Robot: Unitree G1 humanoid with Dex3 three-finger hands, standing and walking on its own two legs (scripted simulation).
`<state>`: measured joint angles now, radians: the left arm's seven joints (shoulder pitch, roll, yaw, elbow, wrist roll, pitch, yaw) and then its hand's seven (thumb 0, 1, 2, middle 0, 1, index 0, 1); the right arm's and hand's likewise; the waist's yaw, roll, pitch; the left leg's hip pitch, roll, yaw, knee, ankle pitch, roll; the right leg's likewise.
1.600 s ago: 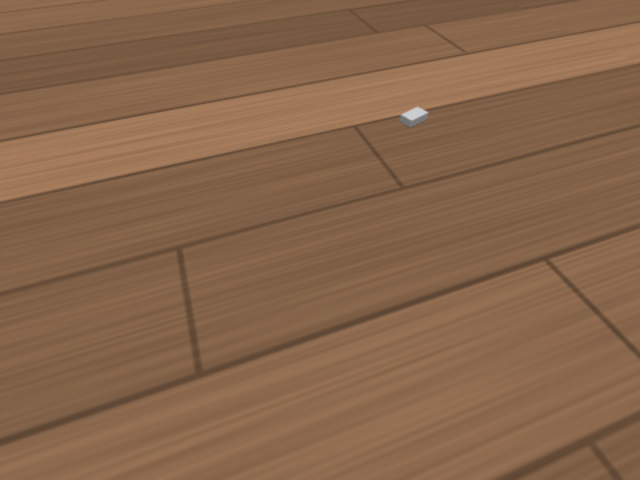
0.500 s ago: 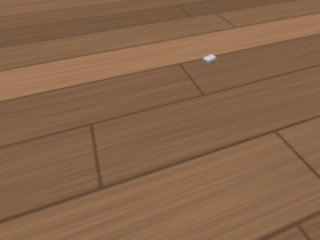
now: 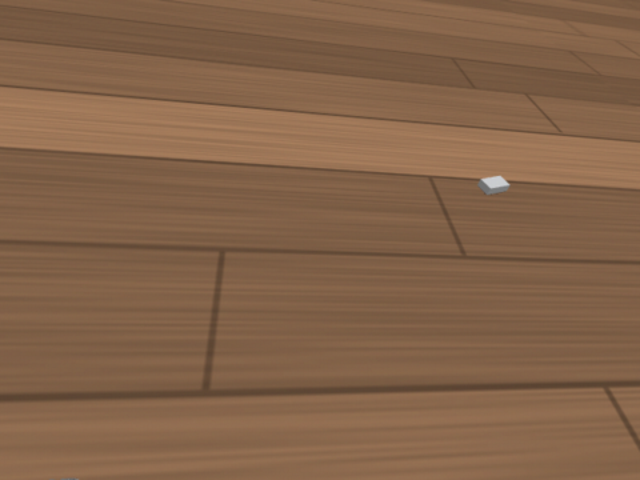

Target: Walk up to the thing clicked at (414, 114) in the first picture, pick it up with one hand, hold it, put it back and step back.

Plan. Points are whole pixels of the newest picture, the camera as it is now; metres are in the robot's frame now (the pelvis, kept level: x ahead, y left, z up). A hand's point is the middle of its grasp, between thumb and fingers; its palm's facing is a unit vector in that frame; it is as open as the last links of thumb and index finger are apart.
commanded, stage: walk up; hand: left
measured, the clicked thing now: (493, 185) +1.81 -0.98 -0.75
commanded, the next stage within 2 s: none
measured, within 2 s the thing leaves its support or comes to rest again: neither
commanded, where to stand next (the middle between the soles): +1.55 -1.36 m, yaw +26 degrees
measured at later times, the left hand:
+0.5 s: hand (224, 349) +0.34 +0.17 -0.12, palm faces +0.18 -0.94 -0.30, open 7.4 cm
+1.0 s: hand (282, 258) +0.58 +0.10 -0.16, palm faces +0.16 -0.95 -0.26, open 7.4 cm
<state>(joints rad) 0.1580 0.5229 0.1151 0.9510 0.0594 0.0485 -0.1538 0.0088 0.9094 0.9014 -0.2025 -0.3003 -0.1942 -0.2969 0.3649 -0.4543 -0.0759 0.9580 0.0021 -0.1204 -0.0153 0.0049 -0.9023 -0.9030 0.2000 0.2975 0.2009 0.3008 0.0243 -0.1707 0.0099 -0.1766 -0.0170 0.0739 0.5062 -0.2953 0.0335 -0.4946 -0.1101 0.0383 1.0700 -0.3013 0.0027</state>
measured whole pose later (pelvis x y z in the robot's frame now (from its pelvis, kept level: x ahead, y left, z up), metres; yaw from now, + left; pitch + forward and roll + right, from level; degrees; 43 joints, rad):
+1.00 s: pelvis +0.53 -0.20 -0.01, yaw +13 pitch -1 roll +1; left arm 0.19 0.50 0.12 0.77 0.05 0.07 -0.17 0.01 0.91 0.90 -0.20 -0.30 -0.20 -0.30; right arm 0.40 -0.46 -0.02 0.89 -0.02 -0.13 -0.04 0.01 -0.90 -0.90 0.21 0.30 0.21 0.30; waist -0.01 -0.15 0.05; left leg -0.27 0.14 0.05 0.63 -0.34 -0.03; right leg -0.61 -0.17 0.07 0.90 -0.27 0.01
